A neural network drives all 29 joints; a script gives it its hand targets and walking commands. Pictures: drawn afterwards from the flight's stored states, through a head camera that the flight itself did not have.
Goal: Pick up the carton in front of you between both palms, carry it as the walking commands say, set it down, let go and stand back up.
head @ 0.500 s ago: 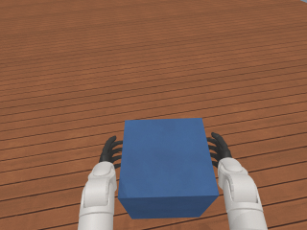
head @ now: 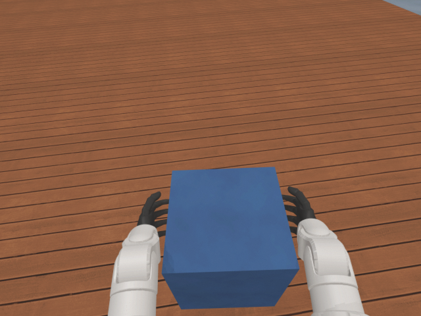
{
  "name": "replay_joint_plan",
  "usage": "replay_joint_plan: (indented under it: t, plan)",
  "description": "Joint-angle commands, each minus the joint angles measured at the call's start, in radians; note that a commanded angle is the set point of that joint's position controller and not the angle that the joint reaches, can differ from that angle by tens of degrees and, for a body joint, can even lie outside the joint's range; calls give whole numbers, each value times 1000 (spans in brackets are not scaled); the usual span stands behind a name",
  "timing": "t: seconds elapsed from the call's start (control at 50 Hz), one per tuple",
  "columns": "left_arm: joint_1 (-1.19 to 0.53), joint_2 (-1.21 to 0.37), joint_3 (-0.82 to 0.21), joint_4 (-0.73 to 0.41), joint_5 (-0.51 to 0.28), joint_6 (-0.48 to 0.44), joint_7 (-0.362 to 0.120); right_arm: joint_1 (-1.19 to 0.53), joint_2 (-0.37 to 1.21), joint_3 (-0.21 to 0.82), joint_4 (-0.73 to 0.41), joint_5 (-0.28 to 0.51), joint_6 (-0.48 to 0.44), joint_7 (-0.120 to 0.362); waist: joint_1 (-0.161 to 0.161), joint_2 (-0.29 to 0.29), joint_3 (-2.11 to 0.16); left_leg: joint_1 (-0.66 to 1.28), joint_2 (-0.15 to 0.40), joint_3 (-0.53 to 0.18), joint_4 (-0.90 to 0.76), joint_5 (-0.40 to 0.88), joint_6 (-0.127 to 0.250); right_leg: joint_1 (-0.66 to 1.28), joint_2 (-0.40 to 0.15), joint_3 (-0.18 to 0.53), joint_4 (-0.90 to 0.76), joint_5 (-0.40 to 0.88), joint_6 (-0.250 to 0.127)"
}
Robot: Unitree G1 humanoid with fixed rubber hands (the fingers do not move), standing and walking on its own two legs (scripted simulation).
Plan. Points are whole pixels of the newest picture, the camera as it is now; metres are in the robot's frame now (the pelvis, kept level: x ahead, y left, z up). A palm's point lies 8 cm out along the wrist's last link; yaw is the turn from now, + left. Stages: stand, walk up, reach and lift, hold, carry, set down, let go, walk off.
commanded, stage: carry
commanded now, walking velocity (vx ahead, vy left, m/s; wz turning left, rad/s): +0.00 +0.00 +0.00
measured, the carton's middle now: (225, 241) +0.31 +0.00 -0.04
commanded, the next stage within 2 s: hold in 1.20 s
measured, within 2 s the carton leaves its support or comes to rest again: neither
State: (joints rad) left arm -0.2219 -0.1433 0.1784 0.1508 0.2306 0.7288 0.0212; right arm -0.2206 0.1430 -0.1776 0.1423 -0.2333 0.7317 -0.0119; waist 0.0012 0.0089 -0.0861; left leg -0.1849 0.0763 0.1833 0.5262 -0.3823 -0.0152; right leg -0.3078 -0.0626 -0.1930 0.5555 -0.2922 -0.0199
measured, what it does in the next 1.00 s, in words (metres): shifts its weight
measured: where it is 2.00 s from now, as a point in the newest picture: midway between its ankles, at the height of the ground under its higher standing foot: outside the picture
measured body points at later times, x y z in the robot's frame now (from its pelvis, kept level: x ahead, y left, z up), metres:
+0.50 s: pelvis -0.04 +0.01 +0.00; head -0.06 +0.00 +0.45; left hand +0.27 +0.16 +0.04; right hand +0.27 -0.15 +0.04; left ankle -0.07 +0.11 -0.73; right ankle +0.00 -0.10 -0.73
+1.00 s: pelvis -0.05 +0.01 +0.00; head -0.07 +0.01 +0.45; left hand +0.25 +0.16 +0.04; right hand +0.25 -0.14 +0.04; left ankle -0.07 +0.11 -0.73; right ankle +0.00 -0.10 -0.73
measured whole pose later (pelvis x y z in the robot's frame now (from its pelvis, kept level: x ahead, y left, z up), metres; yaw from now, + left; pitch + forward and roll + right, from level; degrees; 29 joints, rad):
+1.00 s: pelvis -0.05 +0.01 +0.00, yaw +0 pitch +2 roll +0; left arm -0.25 -0.15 0.20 0.20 0.24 0.74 0.02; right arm -0.25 0.15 -0.20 0.19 -0.25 0.74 -0.01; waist 0.00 0.00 -0.10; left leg -0.24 0.05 0.19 0.52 -0.30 0.02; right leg -0.34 -0.08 -0.18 0.50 -0.18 -0.01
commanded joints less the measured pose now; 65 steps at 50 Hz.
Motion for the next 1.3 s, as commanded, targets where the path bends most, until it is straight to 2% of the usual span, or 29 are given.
replay_joint_plan:
  t: [0.0, 0.22, 0.4, 1.18, 1.2, 1.22, 1.24, 1.28]
  plan:
    - [-454, -857, -561, -64, -239, -33, -209, -447, 852, 559, -55, 232, -32, 199, -1, -8, -300, 73, 99, -69, -38, 495, 3, 176, -116, 97, -30, 545, -8]
    - [-487, -865, -522, -3, -218, -29, -216, -480, 861, 517, 7, 211, -28, 207, 0, -6, -236, 26, 100, -86, -95, 318, 15, 137, -115, 111, -91, 361, -3]
    - [-504, -879, -526, -1, -223, -29, -220, -496, 876, 519, 11, 213, -28, 212, 0, -8, -236, 4, 99, -95, -110, 253, 24, 125, -115, 117, -110, 296, -1]
    - [-495, -879, -529, -12, -227, -26, -219, -487, 876, 521, 2, 219, -27, 210, 0, -7, -253, -31, 97, -109, -107, 255, 42, 111, -116, 118, -104, 269, 10]
    - [-406, -920, -502, 7, -211, -28, -227, -376, 899, 508, -35, 212, -21, 215, 4, 55, -112, -6, -115, -279, -168, 509, 47, 367, 162, 237, -117, 425, -18]
    - [-418, -906, -496, -22, -195, -47, -220, -411, 871, 509, -74, 209, -35, 216, 9, 66, -174, 6, -117, -292, -165, 546, 40, 416, 143, 265, -127, 467, -26]
    - [-370, -871, -457, -9, -169, -54, -205, -425, 846, 506, -100, 206, -38, 222, 23, 55, -158, 152, -114, -304, -173, 556, 43, 317, 127, 275, -138, 478, -11]
    - [-391, -868, -452, -9, -167, -59, -200, -437, 863, 524, -77, 215, -40, 222, 29, 15, -164, 158, -119, -298, -181, 550, 36, 340, 147, 270, -149, 447, 2]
